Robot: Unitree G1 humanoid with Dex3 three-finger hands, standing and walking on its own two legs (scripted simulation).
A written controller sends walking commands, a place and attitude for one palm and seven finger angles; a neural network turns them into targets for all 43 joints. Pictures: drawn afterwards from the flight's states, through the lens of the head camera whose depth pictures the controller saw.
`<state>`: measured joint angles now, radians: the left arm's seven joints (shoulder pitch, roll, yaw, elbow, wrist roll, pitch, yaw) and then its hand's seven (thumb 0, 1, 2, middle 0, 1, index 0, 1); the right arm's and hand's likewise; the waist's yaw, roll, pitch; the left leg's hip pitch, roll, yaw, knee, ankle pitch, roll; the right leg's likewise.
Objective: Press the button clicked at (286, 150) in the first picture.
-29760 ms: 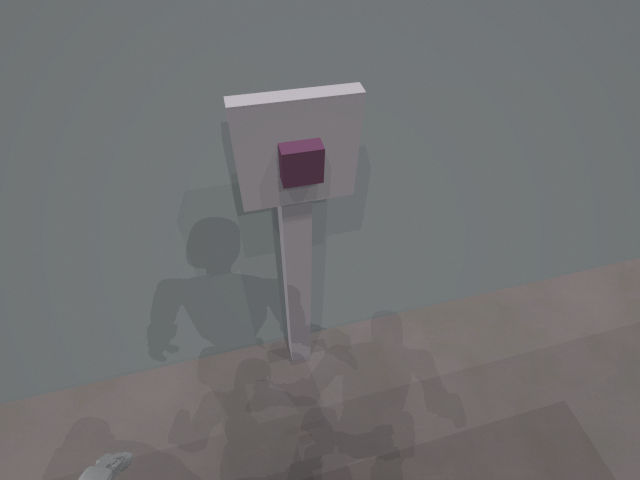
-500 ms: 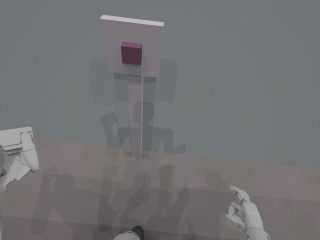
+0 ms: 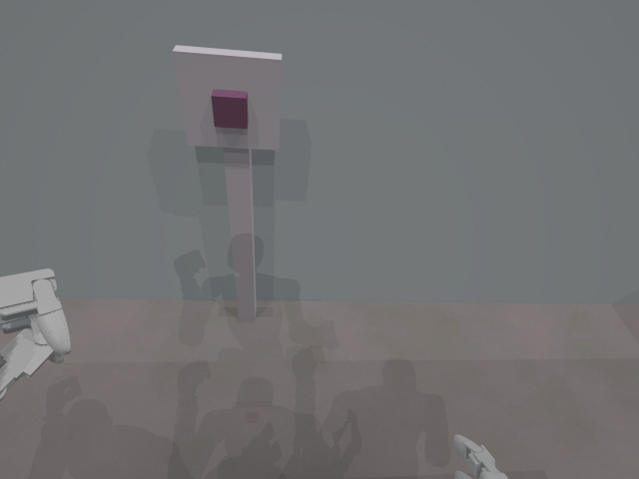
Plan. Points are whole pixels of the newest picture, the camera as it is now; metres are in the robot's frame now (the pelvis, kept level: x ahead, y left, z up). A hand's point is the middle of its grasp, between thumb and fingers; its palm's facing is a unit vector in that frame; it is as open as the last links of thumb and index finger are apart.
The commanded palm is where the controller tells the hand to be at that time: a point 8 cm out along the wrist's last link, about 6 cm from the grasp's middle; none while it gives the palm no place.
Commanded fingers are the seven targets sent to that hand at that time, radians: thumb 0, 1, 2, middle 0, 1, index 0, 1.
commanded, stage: stop stepping back and stand still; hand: left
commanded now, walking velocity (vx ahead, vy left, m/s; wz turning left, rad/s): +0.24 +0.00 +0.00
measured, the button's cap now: (230, 108) +0.78 +0.17 +0.08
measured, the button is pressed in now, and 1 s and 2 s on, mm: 0 0 0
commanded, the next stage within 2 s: let the arm hang, fingers relaxed in 0.24 s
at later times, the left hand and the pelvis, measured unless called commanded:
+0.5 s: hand (127, 448) +0.18 +0.22 -0.05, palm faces +0.15 -0.92 -0.36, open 3.0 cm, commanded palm none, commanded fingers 0.00 0.90 0.90 -0.97 -1.14 -0.97 -1.14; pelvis -0.01 -0.01 -0.01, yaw +6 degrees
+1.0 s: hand out of the picture -0.04 +0.20 -0.17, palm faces +0.11 -0.96 -0.25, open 6.3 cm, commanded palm none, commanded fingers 0.00 0.90 0.90 -0.20 -0.30 -0.20 -0.30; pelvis +0.00 +0.00 +0.00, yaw +6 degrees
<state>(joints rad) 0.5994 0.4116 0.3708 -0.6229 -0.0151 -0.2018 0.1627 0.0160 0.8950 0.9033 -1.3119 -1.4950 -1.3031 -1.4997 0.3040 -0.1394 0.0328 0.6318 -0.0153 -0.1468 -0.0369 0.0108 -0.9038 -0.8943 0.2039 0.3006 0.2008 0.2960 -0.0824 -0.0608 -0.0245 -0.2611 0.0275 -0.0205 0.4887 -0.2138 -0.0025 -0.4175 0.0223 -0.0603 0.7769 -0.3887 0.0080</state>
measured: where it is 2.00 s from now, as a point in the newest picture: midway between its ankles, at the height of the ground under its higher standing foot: outside the picture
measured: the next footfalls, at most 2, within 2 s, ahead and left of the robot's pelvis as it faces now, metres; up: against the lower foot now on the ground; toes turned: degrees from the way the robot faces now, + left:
right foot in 0.08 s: +0.06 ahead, -0.12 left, +0.00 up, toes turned +7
left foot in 0.32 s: +0.07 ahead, +0.13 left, +0.00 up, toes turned +4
